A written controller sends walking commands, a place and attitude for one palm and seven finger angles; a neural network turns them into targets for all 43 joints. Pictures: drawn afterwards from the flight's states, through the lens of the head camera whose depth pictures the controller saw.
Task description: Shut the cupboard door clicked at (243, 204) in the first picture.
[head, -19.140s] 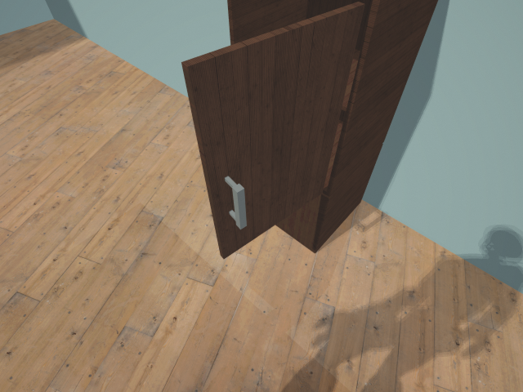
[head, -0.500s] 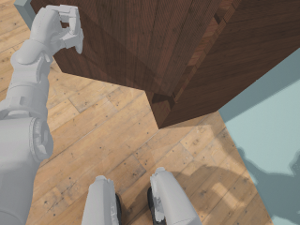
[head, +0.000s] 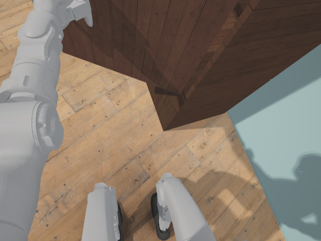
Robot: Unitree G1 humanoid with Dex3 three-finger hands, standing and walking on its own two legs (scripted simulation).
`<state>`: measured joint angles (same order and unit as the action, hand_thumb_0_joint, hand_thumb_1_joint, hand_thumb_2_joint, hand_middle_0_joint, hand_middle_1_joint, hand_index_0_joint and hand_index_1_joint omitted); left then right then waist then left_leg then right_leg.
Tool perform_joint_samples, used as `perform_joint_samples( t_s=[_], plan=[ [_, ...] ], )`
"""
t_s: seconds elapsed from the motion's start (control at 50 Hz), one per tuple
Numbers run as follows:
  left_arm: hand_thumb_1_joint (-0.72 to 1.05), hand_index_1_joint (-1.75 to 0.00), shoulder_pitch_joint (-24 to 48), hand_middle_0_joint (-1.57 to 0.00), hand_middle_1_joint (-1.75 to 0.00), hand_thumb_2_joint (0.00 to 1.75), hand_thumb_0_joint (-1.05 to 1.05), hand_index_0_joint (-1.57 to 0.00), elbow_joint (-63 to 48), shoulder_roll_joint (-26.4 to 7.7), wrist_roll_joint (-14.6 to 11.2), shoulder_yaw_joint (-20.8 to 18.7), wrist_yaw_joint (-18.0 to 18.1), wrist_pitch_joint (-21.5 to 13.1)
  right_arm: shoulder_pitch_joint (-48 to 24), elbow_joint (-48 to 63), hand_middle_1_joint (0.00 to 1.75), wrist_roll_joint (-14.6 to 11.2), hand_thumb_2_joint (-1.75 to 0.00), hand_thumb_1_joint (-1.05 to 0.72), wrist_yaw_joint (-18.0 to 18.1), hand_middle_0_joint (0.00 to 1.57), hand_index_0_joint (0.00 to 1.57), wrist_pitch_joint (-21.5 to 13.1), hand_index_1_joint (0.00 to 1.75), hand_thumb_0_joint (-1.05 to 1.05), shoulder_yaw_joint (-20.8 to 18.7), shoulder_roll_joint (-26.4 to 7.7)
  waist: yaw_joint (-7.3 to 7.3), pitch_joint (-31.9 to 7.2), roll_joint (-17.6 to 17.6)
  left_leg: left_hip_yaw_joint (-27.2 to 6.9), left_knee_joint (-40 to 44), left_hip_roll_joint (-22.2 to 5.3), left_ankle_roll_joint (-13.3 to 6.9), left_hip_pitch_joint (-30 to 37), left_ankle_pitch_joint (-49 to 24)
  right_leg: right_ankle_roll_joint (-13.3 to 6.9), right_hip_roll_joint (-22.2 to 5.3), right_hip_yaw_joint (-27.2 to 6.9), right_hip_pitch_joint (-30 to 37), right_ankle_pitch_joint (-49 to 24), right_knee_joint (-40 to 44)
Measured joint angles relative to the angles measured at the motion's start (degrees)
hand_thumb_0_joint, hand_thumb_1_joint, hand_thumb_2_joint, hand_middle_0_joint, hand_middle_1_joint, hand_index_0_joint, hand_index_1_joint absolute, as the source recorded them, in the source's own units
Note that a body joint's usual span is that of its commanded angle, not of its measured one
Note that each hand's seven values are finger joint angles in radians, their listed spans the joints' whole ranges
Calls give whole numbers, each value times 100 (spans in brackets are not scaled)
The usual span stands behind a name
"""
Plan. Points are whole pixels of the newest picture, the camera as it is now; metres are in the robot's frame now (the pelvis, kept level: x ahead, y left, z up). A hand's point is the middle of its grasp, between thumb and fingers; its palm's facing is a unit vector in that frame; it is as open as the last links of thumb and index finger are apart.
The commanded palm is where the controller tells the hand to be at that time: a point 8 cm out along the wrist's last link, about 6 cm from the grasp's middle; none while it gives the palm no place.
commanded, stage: pull the fist back off the door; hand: left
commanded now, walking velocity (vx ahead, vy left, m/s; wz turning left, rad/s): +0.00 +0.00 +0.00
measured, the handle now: out of the picture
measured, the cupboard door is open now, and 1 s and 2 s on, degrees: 54 52 52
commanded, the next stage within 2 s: draw the hand back to the body in 0.78 s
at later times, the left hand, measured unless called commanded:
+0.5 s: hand (95, 21) +0.56 +0.08 +0.09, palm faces +0.06 -1.00 -0.03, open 3.1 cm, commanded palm +0.52 +0.12 +0.09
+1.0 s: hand (97, 42) +0.50 +0.08 +0.11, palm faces +0.05 -1.00 -0.03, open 3.1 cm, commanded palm +0.45 +0.13 +0.12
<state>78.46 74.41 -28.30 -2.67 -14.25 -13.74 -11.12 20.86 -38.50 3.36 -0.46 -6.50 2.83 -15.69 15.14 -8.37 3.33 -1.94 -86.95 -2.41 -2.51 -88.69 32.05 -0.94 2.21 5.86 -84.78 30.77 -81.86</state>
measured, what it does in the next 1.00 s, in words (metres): rises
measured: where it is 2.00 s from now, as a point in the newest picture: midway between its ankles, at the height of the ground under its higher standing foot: (139, 229)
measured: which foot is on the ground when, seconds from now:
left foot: down 0.00-1.00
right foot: down 0.00-1.00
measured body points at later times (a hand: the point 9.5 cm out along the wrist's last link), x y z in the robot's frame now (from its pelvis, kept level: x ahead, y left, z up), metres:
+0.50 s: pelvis +0.03 -0.01 +0.05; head +0.19 -0.01 +0.47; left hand +0.55 +0.13 +0.10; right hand +0.01 -0.26 -0.07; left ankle +0.05 +0.09 -0.56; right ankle +0.06 -0.12 -0.56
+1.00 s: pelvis +0.03 -0.02 +0.06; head +0.16 -0.02 +0.49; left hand +0.49 +0.13 +0.11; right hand +0.13 -0.27 -0.07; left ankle +0.05 +0.09 -0.56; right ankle +0.06 -0.12 -0.56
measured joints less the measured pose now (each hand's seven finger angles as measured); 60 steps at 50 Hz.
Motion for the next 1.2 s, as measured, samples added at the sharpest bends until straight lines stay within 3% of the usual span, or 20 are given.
perform_joint_samples(
  t_s=[0.04, 0.1, 0.16, 0.2, 0.28, 0.38, 0.68, 0.8, 0.98, 1.1, 1.2],
  plan=[
    [81, -150, -44, -130, -150, 92, 2, -130, -97, 281, 102, -242, 904, -127, 80, 61, 30, 133, -90, -91, -158, 20, 20, 41, 30, 1, -7, 60, 6, -9, 3, 21, 33, 8, 2, -26, -25, 12, -9, -21, -37, -18, 15],
    [80, -150, -272, -130, -150, 91, 1, -130, -288, 557, 584, -376, 2038, -526, 181, 99, 30, 305, -90, -91, -427, 20, 20, 130, 30, 1, -39, 175, 50, -63, 46, 65, 94, 11, 7, -39, -49, 17, -15, -65, -79, -33, 41],
    [83, -150, -526, -130, -150, 91, 1, -130, -317, 592, 944, -258, 2424, -831, 235, 60, 30, 330, -90, -91, -612, 20, 20, 305, 30, 1, -70, 295, 84, -44, 103, 109, 179, 4, 11, 79, -47, 9, -8, -110, 6, -29, 93],
    [85, -150, -652, -130, -150, 91, 0, -130, -256, 589, 962, -246, 2348, -862, 275, 28, 30, 289, -90, -91, -646, 20, 20, 433, 30, 1, -54, 344, 84, -21, 141, 136, 268, -6, 15, 208, -47, 3, 5, -139, 114, -33, 165],
    [88, -150, -996, -130, -150, 91, 1, -130, -334, 717, 648, -426, 2092, -860, 389, 21, 30, 191, -90, -91, -615, 20, 20, 584, 30, 1, -42, 377, 14, -2, 189, 206, 534, -34, 31, 558, -61, -7, 39, -216, 410, -59, 391],
    [89, -150, -1630, -130, -150, 91, 2, -130, -639, 967, 469, -456, 2030, -1223, 501, 77, 30, 140, -90, -91, -610, 20, 20, 650, 30, 1, -129, 332, -153, -45, 170, 298, 894, -43, 65, 1069, -72, -28, 58, -316, 847, -60, 670],
    [90, -150, -3279, -130, -150, 90, 2, -130, -1646, 1814, 208, 356, 1966, -1985, -226, 203, 30, -5, -90, -91, -488, 20, 20, 881, 30, 1, -567, 27, -669, -112, -124, 253, 1258, 88, 167, 1843, -35, -116, -51, -280, 1598, 114, 876],
    [90, -150, -3618, -130, -150, 90, 2, -130, -1860, 2030, 180, 668, 2013, -1997, -619, 245, 30, -62, -90, -91, -402, 20, 20, 927, 30, 1, -560, 62, -816, -106, -159, 233, 1317, 134, 178, 2027, -55, -125, -95, -261, 1785, 134, 898],
    [90, -150, -3462, -130, -150, 90, 2, -130, -1819, 2026, 202, 636, 2028, -2027, -795, 263, 30, -65, -90, -91, -358, 20, 20, 960, 30, 1, -429, 266, -833, -145, -119, 242, 1269, 139, 187, 2044, -82, -136, -101, -269, 1789, 117, 830],
    [90, -150, -4680, -130, -150, 90, 2, -130, -3151, 2014, -96, 687, 1790, -1549, -439, 426, 30, -282, -90, -91, -289, 20, 20, 1133, 30, 1, -366, 341, -1033, 12, -30, 430, 1894, 102, 167, 2877, -244, -96, -51, -469, 2513, -82, 1377],
    [90, -150, -5661, -130, -150, 90, 2, -130, -3990, 1982, -372, 869, 1625, -1335, -178, 404, 30, -411, -90, -91, -110, 20, 20, 1064, 30, 1, -278, 333, -1180, 113, -45, 426, 2620, 137, 159, 3739, -500, -83, -66, -479, 3378, -317, 2088]
  ],
)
